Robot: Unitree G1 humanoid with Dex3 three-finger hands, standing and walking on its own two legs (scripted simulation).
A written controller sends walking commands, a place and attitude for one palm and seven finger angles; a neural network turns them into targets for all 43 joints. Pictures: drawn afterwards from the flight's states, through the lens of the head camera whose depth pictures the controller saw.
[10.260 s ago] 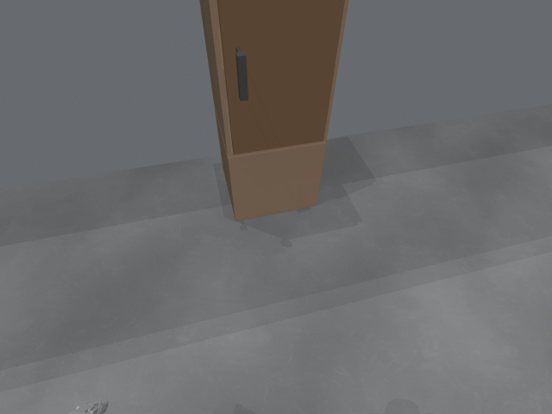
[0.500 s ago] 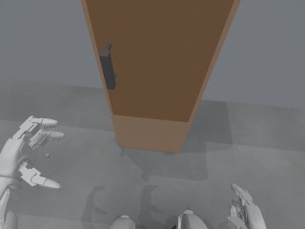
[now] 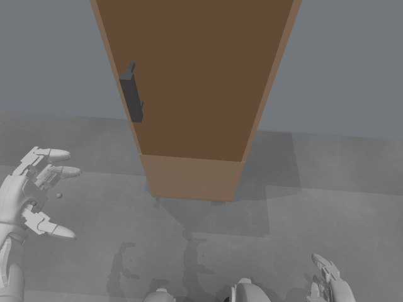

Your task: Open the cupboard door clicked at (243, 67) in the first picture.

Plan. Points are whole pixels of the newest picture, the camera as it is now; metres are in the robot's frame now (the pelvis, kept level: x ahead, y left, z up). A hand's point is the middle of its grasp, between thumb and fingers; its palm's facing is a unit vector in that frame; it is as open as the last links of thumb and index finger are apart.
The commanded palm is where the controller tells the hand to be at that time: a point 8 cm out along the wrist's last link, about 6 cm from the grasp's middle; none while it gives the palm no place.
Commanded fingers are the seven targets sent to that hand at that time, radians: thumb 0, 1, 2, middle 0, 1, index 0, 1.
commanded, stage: raise the hand with hooked fingers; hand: left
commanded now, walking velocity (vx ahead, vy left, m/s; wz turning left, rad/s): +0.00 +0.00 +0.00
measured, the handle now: (134, 92) +0.57 +0.19 +0.04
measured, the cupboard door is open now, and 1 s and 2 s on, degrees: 0 0 0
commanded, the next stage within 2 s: move the hooked fingers beside the handle in 0.18 s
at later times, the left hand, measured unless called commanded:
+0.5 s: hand (62, 183) +0.31 +0.28 +0.05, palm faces -0.02 -1.00 +0.00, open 14.0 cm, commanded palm +0.30 +0.32 +0.06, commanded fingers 0.00 -0.50 0.30 -0.30 -1.20 -0.30 -1.20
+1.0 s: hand (79, 147) +0.40 +0.27 +0.05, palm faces -0.03 -1.00 +0.01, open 14.0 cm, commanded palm +0.38 +0.32 +0.06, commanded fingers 0.00 -0.50 0.30 -0.30 -1.20 -0.30 -1.20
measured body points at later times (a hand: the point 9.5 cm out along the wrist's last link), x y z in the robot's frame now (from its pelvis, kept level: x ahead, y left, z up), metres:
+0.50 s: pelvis -0.01 +0.01 -0.01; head +0.07 +0.02 +0.44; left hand +0.31 +0.33 +0.06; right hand +0.15 -0.24 -0.09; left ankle -0.03 +0.12 -0.68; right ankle +0.05 -0.13 -0.68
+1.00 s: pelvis +0.00 +0.01 -0.01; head +0.10 +0.03 +0.43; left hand +0.39 +0.32 +0.05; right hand +0.08 -0.27 -0.11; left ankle -0.03 +0.12 -0.68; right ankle +0.05 -0.13 -0.68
